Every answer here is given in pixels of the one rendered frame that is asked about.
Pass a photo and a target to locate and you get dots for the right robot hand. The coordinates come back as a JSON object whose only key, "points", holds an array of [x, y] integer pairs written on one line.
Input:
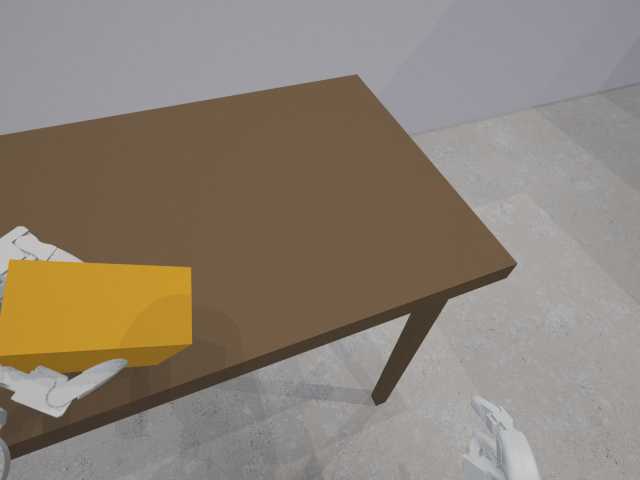
{"points": [[509, 458]]}

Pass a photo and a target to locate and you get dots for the table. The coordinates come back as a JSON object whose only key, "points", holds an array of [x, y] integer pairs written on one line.
{"points": [[306, 213]]}

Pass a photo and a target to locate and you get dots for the left robot hand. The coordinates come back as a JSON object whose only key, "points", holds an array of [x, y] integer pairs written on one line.
{"points": [[44, 389]]}

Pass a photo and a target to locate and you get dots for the sponge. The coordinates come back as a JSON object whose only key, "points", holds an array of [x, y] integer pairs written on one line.
{"points": [[71, 316]]}

